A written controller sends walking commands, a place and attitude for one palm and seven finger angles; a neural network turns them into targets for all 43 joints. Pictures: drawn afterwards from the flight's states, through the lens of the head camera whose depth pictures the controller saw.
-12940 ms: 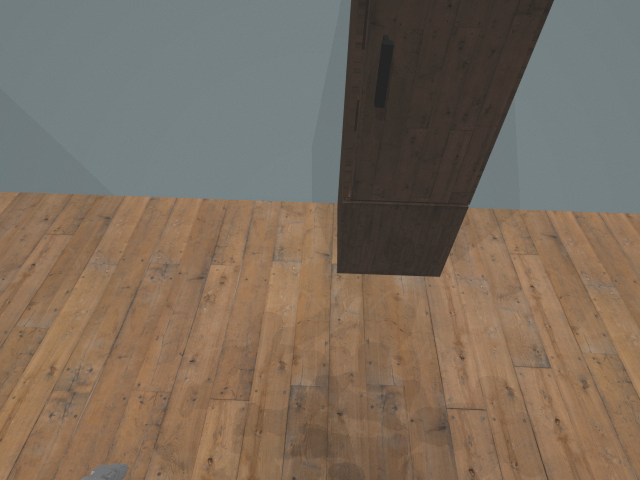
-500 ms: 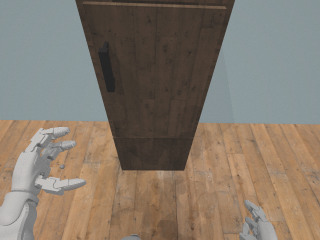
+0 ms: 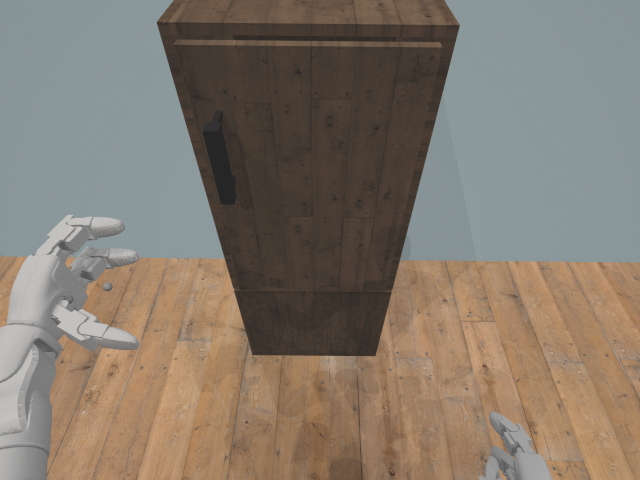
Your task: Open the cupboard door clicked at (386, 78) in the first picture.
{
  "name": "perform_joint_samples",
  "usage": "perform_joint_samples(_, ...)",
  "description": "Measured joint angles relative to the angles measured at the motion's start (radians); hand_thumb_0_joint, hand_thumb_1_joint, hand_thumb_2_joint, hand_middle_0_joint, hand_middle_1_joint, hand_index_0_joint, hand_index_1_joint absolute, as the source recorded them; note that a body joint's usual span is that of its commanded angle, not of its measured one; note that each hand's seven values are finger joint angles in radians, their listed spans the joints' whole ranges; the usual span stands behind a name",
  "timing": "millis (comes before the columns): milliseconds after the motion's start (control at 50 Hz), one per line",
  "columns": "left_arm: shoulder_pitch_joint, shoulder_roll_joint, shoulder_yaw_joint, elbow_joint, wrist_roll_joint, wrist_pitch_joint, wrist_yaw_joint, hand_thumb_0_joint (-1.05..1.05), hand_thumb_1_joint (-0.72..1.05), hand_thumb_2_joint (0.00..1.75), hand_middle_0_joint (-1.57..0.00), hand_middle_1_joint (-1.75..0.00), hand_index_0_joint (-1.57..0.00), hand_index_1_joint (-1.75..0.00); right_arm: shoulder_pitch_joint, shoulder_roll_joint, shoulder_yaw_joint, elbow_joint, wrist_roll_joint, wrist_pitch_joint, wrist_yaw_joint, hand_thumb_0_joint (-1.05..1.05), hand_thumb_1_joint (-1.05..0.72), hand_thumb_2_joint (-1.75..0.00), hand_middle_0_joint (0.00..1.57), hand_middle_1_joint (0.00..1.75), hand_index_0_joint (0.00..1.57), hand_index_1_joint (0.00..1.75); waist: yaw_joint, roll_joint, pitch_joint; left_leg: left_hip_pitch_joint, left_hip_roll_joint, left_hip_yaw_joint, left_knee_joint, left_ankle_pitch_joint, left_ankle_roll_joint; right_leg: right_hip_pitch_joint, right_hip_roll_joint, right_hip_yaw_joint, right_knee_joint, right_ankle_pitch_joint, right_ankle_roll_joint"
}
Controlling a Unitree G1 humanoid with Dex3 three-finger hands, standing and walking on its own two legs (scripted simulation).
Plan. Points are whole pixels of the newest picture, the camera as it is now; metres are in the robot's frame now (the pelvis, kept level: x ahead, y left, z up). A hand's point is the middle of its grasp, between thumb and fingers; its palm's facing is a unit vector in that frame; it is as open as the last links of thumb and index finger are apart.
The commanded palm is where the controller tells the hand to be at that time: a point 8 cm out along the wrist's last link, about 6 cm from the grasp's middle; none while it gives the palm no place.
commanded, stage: raise the hand with hooked fingers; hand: left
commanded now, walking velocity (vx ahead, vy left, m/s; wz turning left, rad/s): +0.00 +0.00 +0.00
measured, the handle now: (223, 158) +0.57 +0.21 +0.09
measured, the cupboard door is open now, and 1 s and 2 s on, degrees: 0 0 0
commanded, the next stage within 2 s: move the hooked fingers beside the handle in 0.50 s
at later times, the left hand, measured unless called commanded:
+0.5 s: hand (129, 282) +0.30 +0.25 +0.11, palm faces +0.10 -0.99 -0.03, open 14.0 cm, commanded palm +0.27 +0.30 +0.11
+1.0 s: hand (147, 242) +0.36 +0.25 +0.11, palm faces +0.08 -1.00 +0.00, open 14.0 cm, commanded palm +0.33 +0.30 +0.11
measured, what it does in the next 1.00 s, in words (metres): stands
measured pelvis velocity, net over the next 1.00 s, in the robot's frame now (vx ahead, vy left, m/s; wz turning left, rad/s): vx -0.01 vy -0.01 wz -0.02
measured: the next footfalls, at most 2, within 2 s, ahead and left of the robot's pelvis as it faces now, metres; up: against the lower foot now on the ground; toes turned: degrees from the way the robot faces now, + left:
none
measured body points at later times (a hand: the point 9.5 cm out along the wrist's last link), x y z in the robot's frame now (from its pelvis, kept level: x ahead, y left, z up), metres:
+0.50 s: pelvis +0.00 -0.02 +0.00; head +0.01 -0.03 +0.45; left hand +0.29 +0.30 +0.12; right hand +0.16 -0.27 -0.08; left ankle +0.03 +0.10 -0.72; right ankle -0.02 -0.12 -0.72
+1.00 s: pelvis -0.01 -0.01 +0.00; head +0.02 -0.02 +0.45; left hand +0.35 +0.31 +0.11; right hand +0.12 -0.27 -0.10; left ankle +0.03 +0.10 -0.72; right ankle -0.02 -0.12 -0.72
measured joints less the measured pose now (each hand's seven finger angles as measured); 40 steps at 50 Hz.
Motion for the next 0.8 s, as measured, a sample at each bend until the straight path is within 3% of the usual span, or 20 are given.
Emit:
perform_joint_samples(160,-0.024,0.012,0.015,0.048,-0.012,0.023,-0.024,-0.01,-0.49,0.31,-0.3,-1.2,-0.29,-1.2,0.016,-0.013,-0.012,-0.005,0.006,0.007,0.006,0.01,-0.9,-0.9,0.21,0.3,0.2,0.3,-0.008,0.0,-0.007,0.017,0.008,0.005,-0.029,0.011,-0.01,0.007,0.008,0.006,-0.017,0.007,-0.01)
perform_joint_samples(340,0.002,-0.023,0.01,0.019,0.005,-0.006,0.004,-0.01,-0.49,0.3,-0.3,-1.2,-0.3,-1.2,0.011,-0.012,-0.022,-0.008,0.003,0.011,0.01,0.01,-0.91,-0.9,0.21,0.3,0.2,0.3,-0.006,-0.005,-0.001,0.025,0.017,0.007,-0.027,0.007,-0.02,0.01,0.017,0.009,-0.007,0.0,-0.02)
perform_joint_samples(640,-0.016,-0.019,0.004,0.05,-0.005,-0.008,-0.006,-0.01,-0.5,0.3,-0.3,-1.2,-0.3,-1.2,-0.004,-0.004,-0.012,-0.009,0.009,0.02,0.006,0.01,-0.91,-0.9,0.21,0.3,0.2,0.3,0.002,0.004,-0.006,0.028,0.019,0.004,-0.03,0.015,-0.026,0.008,0.019,0.006,0.001,0.0,-0.026)
perform_joint_samples(800,-0.161,0.0,-0.014,0.186,0.027,-0.019,0.01,-0.01,-0.5,0.3,-0.3,-1.2,-0.3,-1.2,-0.015,-0.006,-0.004,0.012,0.011,0.028,-0.008,0.01,-0.91,-0.9,0.21,0.3,0.2,0.3,-0.003,-0.006,0.011,-0.003,0.016,-0.01,-0.014,0.021,-0.026,-0.016,0.017,-0.007,0.014,0.003,-0.026)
